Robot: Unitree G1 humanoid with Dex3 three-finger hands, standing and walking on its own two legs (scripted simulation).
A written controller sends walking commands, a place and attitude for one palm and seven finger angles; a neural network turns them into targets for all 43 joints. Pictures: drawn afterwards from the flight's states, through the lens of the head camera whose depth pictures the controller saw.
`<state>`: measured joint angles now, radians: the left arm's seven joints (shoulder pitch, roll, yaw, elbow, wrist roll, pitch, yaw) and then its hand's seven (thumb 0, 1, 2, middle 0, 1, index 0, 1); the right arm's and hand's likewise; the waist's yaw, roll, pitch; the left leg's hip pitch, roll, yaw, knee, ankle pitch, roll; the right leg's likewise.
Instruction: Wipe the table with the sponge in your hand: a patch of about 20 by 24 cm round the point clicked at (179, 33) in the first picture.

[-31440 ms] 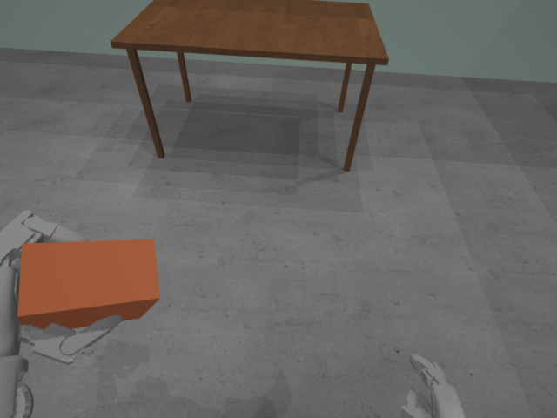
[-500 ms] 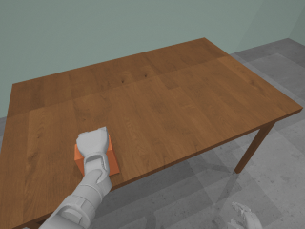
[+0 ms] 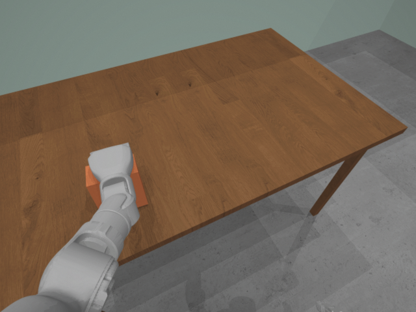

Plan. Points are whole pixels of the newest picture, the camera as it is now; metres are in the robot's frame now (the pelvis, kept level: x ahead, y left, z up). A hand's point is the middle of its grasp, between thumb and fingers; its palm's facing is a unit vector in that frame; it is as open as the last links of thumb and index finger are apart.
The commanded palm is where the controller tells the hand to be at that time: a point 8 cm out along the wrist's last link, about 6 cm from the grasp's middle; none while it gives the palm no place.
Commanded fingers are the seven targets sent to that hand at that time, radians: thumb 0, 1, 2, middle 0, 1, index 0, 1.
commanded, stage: wipe forward along the third lane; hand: left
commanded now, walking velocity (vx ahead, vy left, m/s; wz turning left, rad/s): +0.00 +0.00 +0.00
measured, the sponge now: (120, 191) +0.39 +0.22 -0.05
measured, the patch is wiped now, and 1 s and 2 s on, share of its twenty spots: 1.00 1.00 1.00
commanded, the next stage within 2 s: wipe back along the third lane in 0.68 s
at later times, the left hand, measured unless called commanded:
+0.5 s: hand (117, 160) +0.45 +0.23 +0.00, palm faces -0.09 +0.00 -1.00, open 10.7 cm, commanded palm +0.43 +0.22 +0.03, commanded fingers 0.00 0.10 1.30 -1.20 -1.60 -1.20 -1.60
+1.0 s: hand (113, 153) +0.47 +0.25 -0.01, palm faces -0.08 +0.02 -1.00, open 10.7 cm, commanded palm +0.44 +0.22 +0.03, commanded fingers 0.00 0.10 1.30 -1.20 -1.60 -1.20 -1.60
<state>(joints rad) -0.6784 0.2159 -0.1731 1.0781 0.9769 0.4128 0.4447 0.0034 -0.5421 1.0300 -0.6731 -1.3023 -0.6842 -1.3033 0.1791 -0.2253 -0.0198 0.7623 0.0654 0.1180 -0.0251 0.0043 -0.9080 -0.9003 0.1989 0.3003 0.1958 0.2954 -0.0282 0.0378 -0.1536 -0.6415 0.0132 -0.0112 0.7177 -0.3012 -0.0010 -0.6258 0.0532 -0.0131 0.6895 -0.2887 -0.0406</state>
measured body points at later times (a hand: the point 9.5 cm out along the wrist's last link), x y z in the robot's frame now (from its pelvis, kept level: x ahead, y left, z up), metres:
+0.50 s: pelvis +0.01 +0.02 -0.01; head +0.08 +0.03 +0.44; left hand +0.45 +0.23 +0.05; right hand +0.10 -0.24 -0.14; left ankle +0.02 +0.12 -0.71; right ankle +0.02 -0.10 -0.71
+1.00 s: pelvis +0.02 +0.03 -0.01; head +0.10 +0.04 +0.44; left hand +0.47 +0.24 +0.05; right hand +0.06 -0.24 -0.14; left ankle +0.02 +0.12 -0.71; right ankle +0.02 -0.10 -0.71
